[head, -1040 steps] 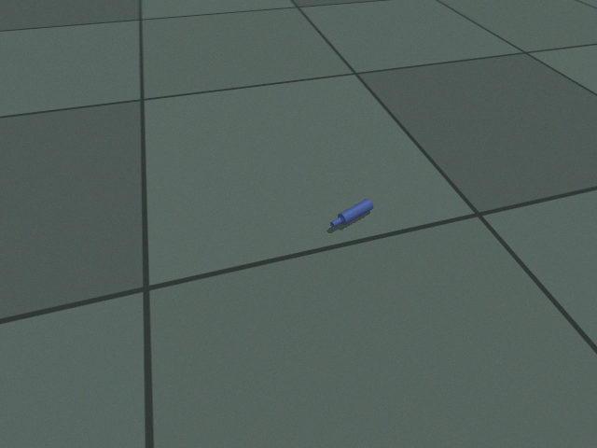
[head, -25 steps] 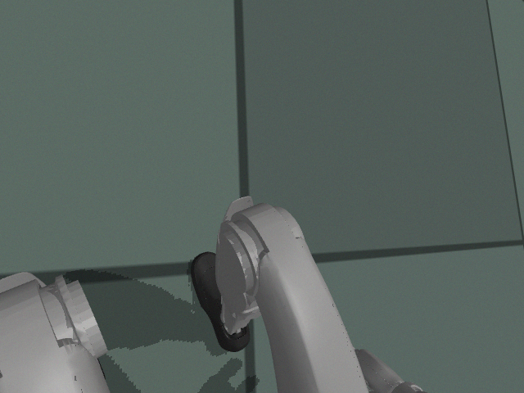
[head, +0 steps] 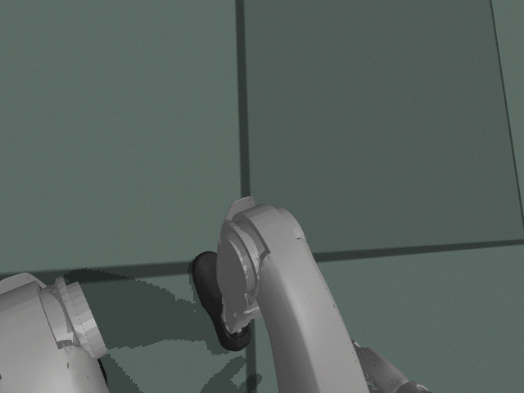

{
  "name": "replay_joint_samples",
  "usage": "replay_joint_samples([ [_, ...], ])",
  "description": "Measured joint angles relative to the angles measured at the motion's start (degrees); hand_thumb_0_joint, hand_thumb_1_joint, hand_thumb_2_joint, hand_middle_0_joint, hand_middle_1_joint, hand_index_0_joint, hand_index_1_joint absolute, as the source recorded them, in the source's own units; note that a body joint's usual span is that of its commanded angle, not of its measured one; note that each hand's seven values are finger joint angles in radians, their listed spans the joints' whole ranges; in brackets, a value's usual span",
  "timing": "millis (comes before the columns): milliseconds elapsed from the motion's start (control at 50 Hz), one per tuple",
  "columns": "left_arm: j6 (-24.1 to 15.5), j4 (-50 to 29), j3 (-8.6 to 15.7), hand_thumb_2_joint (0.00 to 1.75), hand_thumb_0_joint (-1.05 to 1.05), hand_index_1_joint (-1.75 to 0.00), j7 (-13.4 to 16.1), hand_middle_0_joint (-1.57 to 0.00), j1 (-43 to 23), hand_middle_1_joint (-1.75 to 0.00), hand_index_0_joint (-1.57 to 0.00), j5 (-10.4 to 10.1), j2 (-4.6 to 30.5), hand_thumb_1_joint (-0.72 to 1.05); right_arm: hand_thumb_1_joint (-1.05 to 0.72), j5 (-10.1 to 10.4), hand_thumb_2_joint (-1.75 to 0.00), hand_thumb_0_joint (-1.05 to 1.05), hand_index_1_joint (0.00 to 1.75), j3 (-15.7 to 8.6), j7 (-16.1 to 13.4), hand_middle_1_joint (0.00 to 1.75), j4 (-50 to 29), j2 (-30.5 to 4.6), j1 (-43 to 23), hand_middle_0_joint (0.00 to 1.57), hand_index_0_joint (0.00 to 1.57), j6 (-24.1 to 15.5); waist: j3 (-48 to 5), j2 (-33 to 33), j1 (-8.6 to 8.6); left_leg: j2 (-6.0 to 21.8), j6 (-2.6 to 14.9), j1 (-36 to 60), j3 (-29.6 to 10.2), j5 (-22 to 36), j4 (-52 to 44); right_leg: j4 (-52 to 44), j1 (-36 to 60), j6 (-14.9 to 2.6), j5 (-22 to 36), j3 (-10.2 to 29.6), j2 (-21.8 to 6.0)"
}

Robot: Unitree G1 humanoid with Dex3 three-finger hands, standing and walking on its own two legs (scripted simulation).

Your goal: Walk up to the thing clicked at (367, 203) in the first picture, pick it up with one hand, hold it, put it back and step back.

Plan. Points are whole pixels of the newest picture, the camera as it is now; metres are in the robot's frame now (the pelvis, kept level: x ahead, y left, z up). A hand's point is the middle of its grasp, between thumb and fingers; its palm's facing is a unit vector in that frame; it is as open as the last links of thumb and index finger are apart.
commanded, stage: settle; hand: left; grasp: from above
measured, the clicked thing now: out of the picture +0.46 +0.38 -0.28
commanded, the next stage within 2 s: lift in 0.84 s
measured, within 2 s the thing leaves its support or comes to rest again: leaves its support in 0.28 s
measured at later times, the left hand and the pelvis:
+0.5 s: hand out of the picture +0.45 +0.37 -0.19, palm faces -0.41 -0.11 -0.90, open 8.8 cm; pelvis +0.01 +0.00 +0.02, yaw +2 degrees
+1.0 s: hand out of the picture +0.44 +0.36 -0.12, palm faces -0.45 -0.09 -0.89, open 8.7 cm; pelvis -0.01 -0.01 +0.04, yaw +5 degrees
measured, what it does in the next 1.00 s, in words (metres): stands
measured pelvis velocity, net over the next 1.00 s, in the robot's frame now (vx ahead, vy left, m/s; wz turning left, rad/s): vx -0.01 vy -0.01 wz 0.10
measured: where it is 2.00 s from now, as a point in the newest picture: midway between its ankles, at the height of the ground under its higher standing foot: (167, 361)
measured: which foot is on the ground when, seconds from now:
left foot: down 0.00-1.00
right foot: down 0.00-1.00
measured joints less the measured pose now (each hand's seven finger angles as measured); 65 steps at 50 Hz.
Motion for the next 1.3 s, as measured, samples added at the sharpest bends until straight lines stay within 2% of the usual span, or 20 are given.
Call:
replay_joint_samples([
  [120,0.9,-2.0,0.9,0.48,0.00,-0.64,-1.5,-0.63,0.7,-0.75,-0.71,-0.1,-1.0,0.15,-0.91,0.4,-0.90,0.00,0.30,-0.9,0.2,0.30,0.1,-0.2,0.6,0.20,0.20,0.1,-0.5,0.3,0.29,-0.1,-0.11,-0.1,0.1,-0.1,-0.2,-0.1,-0.1,-0.28,-0.2,0.0,-0.2],
  [240,1.6,-7.1,3.3,0.45,0.00,-0.60,-4.3,-0.67,3.5,-0.70,-0.73,-0.2,-2.5,0.15,-0.91,0.9,-0.90,0.00,0.30,-2.7,0.4,0.30,-0.1,-0.2,1.4,0.20,0.20,0.4,-0.8,0.9,1.17,-0.3,-0.17,-0.2,0.3,-0.2,-0.5,-0.1,-0.2,-0.56,-0.5,0.1,-0.5],
  [400,2.6,-17.4,0.8,0.42,0.00,-0.56,-7.9,-0.69,7.3,-0.66,-0.76,-3.2,-8.6,0.16,-0.91,3.0,-0.90,0.00,0.30,-6.7,0.8,0.30,2.0,1.0,2.2,0.20,0.20,2.4,-5.2,3.1,4.39,-0.8,-0.10,-0.8,1.6,0.0,-2.5,-1.1,-0.7,-0.98,-1.3,0.9,-1.5],
  [540,4.3,-19.0,-2.5,0.38,0.00,-0.52,-12.0,-0.72,6.1,-0.61,-0.78,-4.2,-11.7,0.18,-0.90,4.7,-0.89,0.00,0.30,-9.0,0.5,0.30,2.1,1.7,1.1,0.20,0.20,4.0,-8.4,5.3,5.85,-1.2,0.36,-0.6,3.3,0.8,-4.8,-2.2,-0.4,-1.21,-1.7,2.1,-2.3],
  [680,4.4,-20.2,-4.2,0.37,0.00,-0.49,-15.7,-0.73,5.7,-0.58,-0.80,-5.5,-13.9,0.18,-0.90,6.1,-0.89,0.00,0.30,-9.9,-0.5,0.30,1.5,2.5,0.8,0.20,0.20,6.2,-10.2,7.1,6.81,-1.2,0.52,0.5,4.7,1.5,-7.5,-3.8,0.2,-0.99,-1.5,3.3,-2.8],
  [840,2.5,-20.7,-3.7,0.37,-0.01,-0.48,-18.7,-0.75,5.0,-0.57,-0.81,-5.6,-13.8,0.18,-0.90,6.7,-0.89,0.00,0.30,-9.9,-2.4,0.30,0.8,2.6,1.9,0.20,0.20,8.2,-9.7,7.9,6.88,-1.3,0.26,1.6,5.1,2.8,-9.4,-5.2,1.1,-0.79,-0.6,3.6,-3.0],
  [1020,1.6,-22.4,-2.7,0.37,-0.01,-0.47,-18.4,-0.75,5.5,-0.55,-0.81,-5.6,-14.1,0.18,-0.90,7.1,-0.89,0.00,0.30,-11.1,-4.1,0.30,2.1,2.4,4.1,0.20,0.20,9.9,-10.5,8.0,6.74,-1.2,0.15,1.7,5.7,3.6,-10.8,-6.1,0.8,-0.92,0.2,4.1,-3.0],
  [1160,4.3,-25.1,-3.1,0.37,-0.01,-0.46,-20.7,-0.75,7.3,-0.54,-0.80,-8.3,-16.5,0.19,-0.91,8.5,-0.90,0.00,0.30,-12.8,-4.8,0.30,2.7,3.2,5.1,0.20,0.20,10.8,-12.7,8.6,7.21,-0.9,0.50,3.1,6.8,3.7,-13.3,-8.0,1.8,-1.02,0.2,4.9,-3.1],
  [1300,5.6,-31.0,-4.0,0.36,-0.01,-0.44,-24.3,-0.75,12.1,-0.52,-0.80,-10.7,-19.4,0.20,-0.91,10.1,-0.90,0.00,0.30,-14.5,-5.4,0.30,2.3,4.2,5.0,0.20,0.20,12.1,-15.3,9.4,8.73,-0.8,0.90,6.3,8.2,3.6,-17.3,-11.3,4.5,-1.25,-0.1,5.9,-3.5],
])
